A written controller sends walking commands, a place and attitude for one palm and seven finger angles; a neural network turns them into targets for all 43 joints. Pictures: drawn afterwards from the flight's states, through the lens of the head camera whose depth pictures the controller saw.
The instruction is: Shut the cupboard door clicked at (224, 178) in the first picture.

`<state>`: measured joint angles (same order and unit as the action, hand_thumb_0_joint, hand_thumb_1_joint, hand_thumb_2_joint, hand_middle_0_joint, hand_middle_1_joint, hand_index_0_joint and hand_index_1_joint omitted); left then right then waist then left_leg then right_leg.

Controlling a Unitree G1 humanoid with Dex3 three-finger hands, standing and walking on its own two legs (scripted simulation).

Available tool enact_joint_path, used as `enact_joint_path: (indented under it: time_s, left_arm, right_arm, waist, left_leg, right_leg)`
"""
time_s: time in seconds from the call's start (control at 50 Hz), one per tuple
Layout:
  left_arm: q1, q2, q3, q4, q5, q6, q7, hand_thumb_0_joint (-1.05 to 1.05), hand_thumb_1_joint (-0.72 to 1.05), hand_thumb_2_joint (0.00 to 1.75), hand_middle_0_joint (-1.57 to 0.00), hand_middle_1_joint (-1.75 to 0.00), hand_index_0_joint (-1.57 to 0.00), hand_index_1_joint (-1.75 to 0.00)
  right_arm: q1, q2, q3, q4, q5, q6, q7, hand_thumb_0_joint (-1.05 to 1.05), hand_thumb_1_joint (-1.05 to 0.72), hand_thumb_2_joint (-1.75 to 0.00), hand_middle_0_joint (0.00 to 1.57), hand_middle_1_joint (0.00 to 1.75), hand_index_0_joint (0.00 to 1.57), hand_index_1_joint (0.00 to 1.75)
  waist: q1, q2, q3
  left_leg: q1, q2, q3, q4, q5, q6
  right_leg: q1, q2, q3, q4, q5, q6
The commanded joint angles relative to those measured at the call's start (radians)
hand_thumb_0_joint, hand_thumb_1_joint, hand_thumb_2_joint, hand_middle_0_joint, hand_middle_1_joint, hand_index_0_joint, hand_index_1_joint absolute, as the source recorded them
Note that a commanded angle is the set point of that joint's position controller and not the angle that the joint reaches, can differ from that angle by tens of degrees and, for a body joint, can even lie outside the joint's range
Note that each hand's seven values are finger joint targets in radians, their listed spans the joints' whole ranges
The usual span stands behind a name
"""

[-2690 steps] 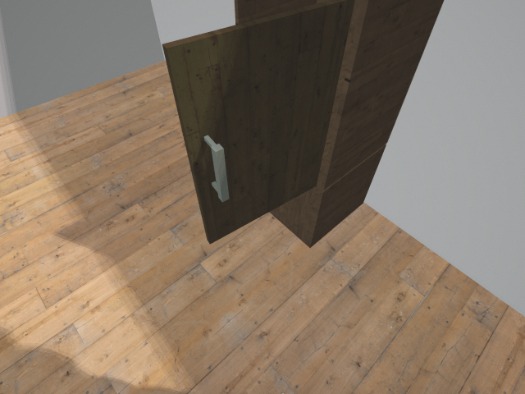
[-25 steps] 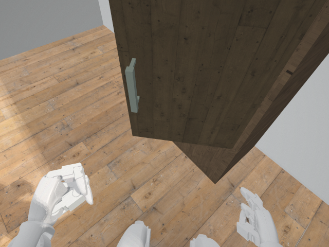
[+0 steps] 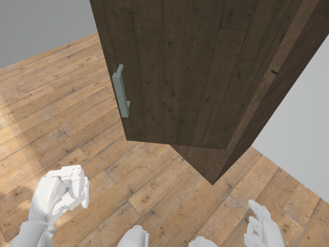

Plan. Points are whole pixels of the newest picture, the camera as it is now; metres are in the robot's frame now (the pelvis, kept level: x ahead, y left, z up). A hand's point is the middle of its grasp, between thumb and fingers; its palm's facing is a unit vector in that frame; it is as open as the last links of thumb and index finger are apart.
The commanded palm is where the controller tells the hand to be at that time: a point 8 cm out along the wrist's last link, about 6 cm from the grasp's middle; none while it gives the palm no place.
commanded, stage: raise the hand and make a fist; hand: left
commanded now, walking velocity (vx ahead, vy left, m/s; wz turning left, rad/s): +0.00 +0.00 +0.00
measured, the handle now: (123, 92) +0.52 +0.15 +0.05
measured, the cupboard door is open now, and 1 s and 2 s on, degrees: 42 42 42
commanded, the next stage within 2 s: bring the fist close to the handle in 0.16 s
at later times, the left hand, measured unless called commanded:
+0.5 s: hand (94, 177) +0.26 +0.17 +0.06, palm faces -0.08 -1.00 -0.04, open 3.1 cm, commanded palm +0.25 +0.22 +0.06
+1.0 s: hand (112, 137) +0.36 +0.15 +0.06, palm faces -0.06 -1.00 -0.03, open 3.1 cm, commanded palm +0.35 +0.20 +0.06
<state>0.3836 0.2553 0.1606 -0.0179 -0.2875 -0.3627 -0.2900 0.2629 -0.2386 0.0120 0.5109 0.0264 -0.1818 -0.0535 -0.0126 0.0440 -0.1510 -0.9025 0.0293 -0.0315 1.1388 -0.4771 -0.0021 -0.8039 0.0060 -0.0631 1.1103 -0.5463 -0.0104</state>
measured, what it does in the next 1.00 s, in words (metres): stands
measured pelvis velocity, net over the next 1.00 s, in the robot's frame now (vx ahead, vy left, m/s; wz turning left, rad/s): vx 0.00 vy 0.00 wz -0.02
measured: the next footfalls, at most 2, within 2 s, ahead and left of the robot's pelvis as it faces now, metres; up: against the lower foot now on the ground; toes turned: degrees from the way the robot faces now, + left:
none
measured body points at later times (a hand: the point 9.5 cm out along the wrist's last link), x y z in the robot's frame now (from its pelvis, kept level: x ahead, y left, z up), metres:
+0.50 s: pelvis +0.00 +0.00 +0.00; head +0.05 -0.01 +0.44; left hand +0.26 +0.22 +0.06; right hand +0.18 -0.24 -0.08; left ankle +0.04 +0.12 -0.65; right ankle +0.00 -0.12 -0.65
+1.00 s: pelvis +0.00 +0.00 +0.00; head +0.07 +0.00 +0.45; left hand +0.36 +0.21 +0.06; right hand +0.13 -0.25 -0.10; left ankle +0.04 +0.12 -0.65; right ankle +0.00 -0.12 -0.65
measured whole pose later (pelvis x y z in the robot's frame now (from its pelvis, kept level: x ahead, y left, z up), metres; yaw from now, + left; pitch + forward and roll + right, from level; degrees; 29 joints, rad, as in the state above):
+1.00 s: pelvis +0.00 +0.00 +0.00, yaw -1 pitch +16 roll -1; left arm -0.22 0.23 0.16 0.48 -0.20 -0.36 -0.18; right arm 0.26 -0.24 0.01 0.60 0.03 -0.09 -0.03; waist -0.05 0.03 -0.14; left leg -0.91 0.03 0.00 1.09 -0.46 0.00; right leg -0.84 0.00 -0.03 1.09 -0.53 -0.01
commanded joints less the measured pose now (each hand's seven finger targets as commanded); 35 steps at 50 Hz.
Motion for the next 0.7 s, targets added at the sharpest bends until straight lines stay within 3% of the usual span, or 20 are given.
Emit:
enact_joint_path:
  time_s: [0.0,0.02,0.04,0.08,0.1,0.18,0.24,0.28,0.34,0.38,0.42,0.48,0.5,0.62,0.68]
  left_arm:
    - [-0.053,0.119,0.067,-0.199,-0.022,-0.076,0.005,0.0,0.9,0.9,-1.3,-1.5,-1.3,-1.5]
    - [-0.056,0.13,0.084,-0.185,-0.026,-0.075,0.005,0.0,0.9,0.9,-1.3,-1.5,-1.3,-1.5]
    - [-0.053,0.111,0.063,-0.191,-0.024,-0.077,0.003,0.0,0.9,0.9,-1.3,-1.5,-1.3,-1.5]
    - [-0.066,0.136,0.087,-0.187,-0.03,-0.077,0.001,0.0,0.9,0.9,-1.3,-1.5,-1.3,-1.5]
    - [-0.056,0.117,0.07,-0.188,-0.028,-0.076,-0.002,0.0,0.9,0.9,-1.3,-1.5,-1.3,-1.5]
    - [-0.062,0.133,0.087,-0.19,-0.032,-0.081,-0.004,0.0,0.9,0.9,-1.3,-1.5,-1.3,-1.5]
    - [-0.059,0.11,0.063,-0.189,-0.026,-0.078,-0.004,0.0,0.9,0.9,-1.3,-1.5,-1.3,-1.5]
    - [-0.166,0.134,0.071,-0.172,-0.024,-0.081,-0.001,0.0,0.9,0.9,-1.3,-1.5,-1.3,-1.5]
    - [-0.262,0.101,0.027,-0.153,-0.01,-0.084,0.007,0.0,0.9,0.9,-1.3,-1.5,-1.3,-1.5]
    - [-0.293,0.135,0.058,-0.133,-0.012,-0.075,0.012,0.0,0.9,0.9,-1.3,-1.5,-1.3,-1.5]
    - [-0.318,0.114,0.035,-0.12,-0.002,-0.058,0.017,0.0,0.9,0.9,-1.3,-1.5,-1.3,-1.5]
    - [-0.376,0.138,0.056,-0.062,0.012,-0.028,0.035,0.0,0.9,0.9,-1.3,-1.5,-1.3,-1.5]
    - [-0.405,0.107,0.024,-0.051,0.021,-0.02,0.042,0.0,0.9,0.9,-1.3,-1.5,-1.3,-1.5]
    - [-0.569,0.096,0.016,0.053,0.048,-0.011,0.09,0.0,0.9,0.9,-1.3,-1.5,-1.3,-1.5]
    - [-0.591,0.115,0.041,0.084,0.053,-0.022,0.105,0.0,0.9,0.9,-1.3,-1.5,-1.3,-1.5]
  right_arm:
    - [-0.058,-0.12,-0.055,-0.163,0.006,-0.059,-0.014,0.0,-0.9,-0.9,0.2,0.3,0.2,0.3]
    - [-0.059,-0.12,-0.055,-0.163,0.006,-0.058,-0.014,0.0,-0.9,-0.9,0.2,0.3,0.2,0.3]
    - [-0.061,-0.118,-0.055,-0.164,0.007,-0.059,-0.015,0.0,-0.9,-0.9,0.2,0.3,0.2,0.3]
    - [-0.057,-0.123,-0.054,-0.16,0.004,-0.056,-0.017,0.0,-0.9,-0.9,0.2,0.3,0.2,0.3]
    - [-0.059,-0.118,-0.055,-0.164,0.008,-0.057,-0.016,0.0,-0.9,-0.9,0.2,0.3,0.2,0.3]
    - [-0.059,-0.119,-0.055,-0.158,0.008,-0.055,-0.016,0.0,-0.9,-0.9,0.2,0.3,0.2,0.3]
    - [-0.06,-0.113,-0.054,-0.161,0.009,-0.053,-0.015,0.0,-0.9,-0.9,0.2,0.3,0.2,0.3]
    - [-0.055,-0.125,-0.048,-0.148,0.005,-0.052,-0.02,0.0,-0.9,-0.9,0.2,0.3,0.2,0.3]
    - [-0.056,-0.126,-0.048,-0.141,0.008,-0.064,-0.022,0.0,-0.9,-0.9,0.2,0.3,0.2,0.3]
    - [-0.05,-0.133,-0.048,-0.132,0.007,-0.064,-0.024,0.0,-0.9,-0.9,0.2,0.3,0.2,0.3]
    - [-0.05,-0.131,-0.047,-0.136,0.01,-0.06,-0.02,0.0,-0.9,-0.9,0.2,0.3,0.2,0.3]
    - [-0.043,-0.135,-0.045,-0.125,0.009,-0.047,-0.02,0.0,-0.9,-0.9,0.2,0.3,0.2,0.3]
    - [-0.049,-0.129,-0.045,-0.126,0.01,-0.045,-0.017,0.0,-0.9,-0.9,0.2,0.3,0.2,0.3]
    - [-0.038,-0.134,-0.043,-0.107,0.008,-0.021,-0.007,0.0,-0.9,-0.9,0.2,0.3,0.2,0.3]
    - [-0.029,-0.137,-0.048,-0.102,0.003,-0.01,-0.001,0.0,-0.9,-0.9,0.2,0.3,0.2,0.3]
  waist:
    - [0.004,-0.005,-0.178]
    - [0.005,-0.027,-0.175]
    - [0.003,-0.009,-0.171]
    - [0.007,-0.021,-0.179]
    - [0.004,-0.02,-0.176]
    - [0.01,-0.014,-0.185]
    - [0.0,-0.005,-0.175]
    - [-0.015,-0.017,-0.147]
    - [-0.026,-0.004,-0.171]
    - [-0.014,0.008,-0.206]
    - [-0.016,-0.003,-0.232]
    - [-0.008,-0.001,-0.229]
    - [-0.015,0.01,-0.225]
    - [-0.026,-0.022,-0.222]
    - [-0.008,-0.013,-0.275]
  left_leg:
    - [0.181,-0.032,-0.002,-0.156,0.174,0.026]
    - [0.166,-0.033,0.0,-0.15,0.165,0.025]
    - [0.17,-0.034,0.004,-0.151,0.157,0.027]
    - [0.16,-0.033,0.0,-0.144,0.17,0.028]
    - [0.166,-0.034,0.004,-0.144,0.171,0.027]
    - [0.167,-0.034,0.001,-0.14,0.187,0.027]
    - [0.173,-0.034,0.007,-0.142,0.169,0.028]
    - [0.147,-0.03,-0.001,-0.129,0.149,0.03]
    - [0.17,-0.029,-0.005,-0.132,0.125,0.03]
    - [0.177,-0.029,-0.006,-0.132,0.146,0.03]
    - [0.196,-0.029,-0.004,-0.146,0.163,0.031]
    - [0.194,-0.029,-0.005,-0.158,0.17,0.029]
    - [0.207,-0.029,-0.003,-0.163,0.173,0.029]
    - [0.221,-0.024,-0.006,-0.185,0.167,0.024]
    - [0.241,-0.026,-0.002,-0.185,0.217,0.024]
  right_leg:
    - [0.072,0.02,0.038,-0.189,0.188,-0.008]
    - [0.074,0.016,0.049,-0.196,0.174,-0.004]
    - [0.07,0.016,0.052,-0.201,0.165,-0.003]
    - [0.084,0.019,0.055,-0.195,0.176,-0.007]
    - [0.087,0.015,0.059,-0.201,0.182,-0.004]
    - [0.093,0.018,0.058,-0.191,0.203,-0.007]
    - [0.074,0.015,0.057,-0.201,0.189,-0.001]
    - [0.042,0.02,0.061,-0.196,0.154,-0.004]
    - [0.016,0.018,0.05,-0.19,0.13,-0.004]
    - [0.036,0.02,0.054,-0.185,0.151,-0.009]
    - [0.047,0.017,0.045,-0.184,0.177,-0.005]
    - [0.063,0.019,0.042,-0.184,0.189,-0.008]
    - [0.056,0.016,0.038,-0.186,0.198,-0.007]
    - [0.046,0.014,0.029,-0.192,0.199,-0.006]
    - [0.088,0.015,0.035,-0.182,0.254,-0.011]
